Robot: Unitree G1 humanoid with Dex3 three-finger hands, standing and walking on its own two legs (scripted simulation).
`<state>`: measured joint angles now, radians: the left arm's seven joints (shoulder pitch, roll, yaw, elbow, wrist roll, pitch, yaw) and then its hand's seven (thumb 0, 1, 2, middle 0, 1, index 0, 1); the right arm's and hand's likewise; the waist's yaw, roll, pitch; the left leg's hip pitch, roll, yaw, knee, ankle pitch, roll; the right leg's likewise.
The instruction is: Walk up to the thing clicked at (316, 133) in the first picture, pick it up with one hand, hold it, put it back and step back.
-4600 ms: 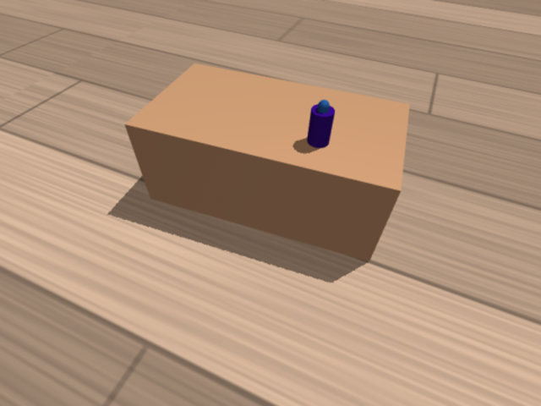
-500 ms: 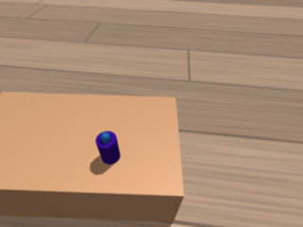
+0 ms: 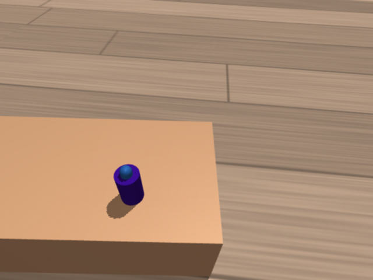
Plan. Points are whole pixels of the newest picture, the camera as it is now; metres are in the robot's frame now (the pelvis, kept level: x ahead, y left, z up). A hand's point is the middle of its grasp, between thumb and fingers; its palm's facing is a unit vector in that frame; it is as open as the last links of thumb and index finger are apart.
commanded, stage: stand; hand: left
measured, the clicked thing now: (129, 182) +0.51 +0.21 -0.24
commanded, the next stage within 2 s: none
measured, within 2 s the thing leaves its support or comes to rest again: neither
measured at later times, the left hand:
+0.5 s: hand out of the picture +0.08 +0.24 -0.15, palm faces -0.01 -0.94 -0.35, open 7.4 cm
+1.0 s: hand out of the picture +0.08 +0.24 -0.15, palm faces -0.02 -0.94 -0.35, open 7.4 cm
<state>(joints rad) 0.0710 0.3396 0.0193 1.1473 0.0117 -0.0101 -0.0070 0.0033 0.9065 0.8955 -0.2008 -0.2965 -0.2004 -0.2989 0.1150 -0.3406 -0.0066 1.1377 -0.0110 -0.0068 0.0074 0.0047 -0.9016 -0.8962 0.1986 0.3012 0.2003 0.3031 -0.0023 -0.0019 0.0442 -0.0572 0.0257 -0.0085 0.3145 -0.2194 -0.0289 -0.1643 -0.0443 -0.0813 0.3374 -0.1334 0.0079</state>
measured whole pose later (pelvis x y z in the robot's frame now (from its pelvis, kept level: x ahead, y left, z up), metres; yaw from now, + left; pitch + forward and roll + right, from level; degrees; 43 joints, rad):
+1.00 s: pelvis +0.00 -0.02 +0.00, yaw -1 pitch -2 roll +0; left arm 0.10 0.35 0.01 1.14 0.01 -0.01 -0.01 0.00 0.91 0.90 -0.20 -0.30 -0.20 -0.30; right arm 0.14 -0.35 0.00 1.13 -0.01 -0.01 0.01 0.00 -0.90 -0.90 0.20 0.30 0.20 0.30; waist 0.00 0.01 0.04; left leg -0.04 0.05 -0.01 0.30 -0.22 -0.05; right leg -0.17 -0.02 -0.08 0.35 -0.15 -0.02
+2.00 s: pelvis +0.01 -0.01 +0.00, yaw -1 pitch -2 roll +0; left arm 0.10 0.35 0.01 1.14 0.01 -0.01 0.00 0.00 0.91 0.90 -0.20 -0.30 -0.20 -0.30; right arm 0.14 -0.35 0.00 1.11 -0.01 -0.01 0.00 0.00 -0.90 -0.90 0.20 0.30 0.20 0.30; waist 0.00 0.01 0.04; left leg -0.03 0.05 0.00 0.29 -0.23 -0.05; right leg -0.15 -0.02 -0.07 0.34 -0.15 -0.01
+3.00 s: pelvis +0.01 +0.03 -0.03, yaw -1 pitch +7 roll -1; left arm 0.21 0.30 0.11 0.43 0.01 0.38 -0.02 -0.01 -0.58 0.02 -0.10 -0.05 -0.09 -0.06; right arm 0.20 -0.25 -0.12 0.68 0.02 -0.14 -0.05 -0.01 0.46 -0.05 0.05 0.05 0.05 0.05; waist -0.01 0.02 -0.07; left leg -0.41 0.02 0.00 0.70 -0.42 0.00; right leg -0.49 -0.06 -0.05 0.65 -0.29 0.04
